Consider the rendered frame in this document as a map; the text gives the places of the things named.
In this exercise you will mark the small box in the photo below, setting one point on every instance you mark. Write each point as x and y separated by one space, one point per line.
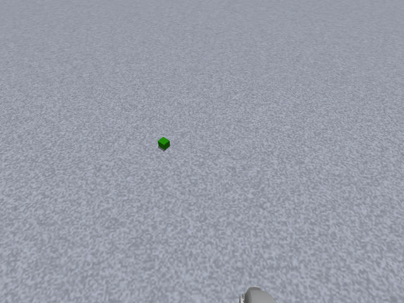
163 143

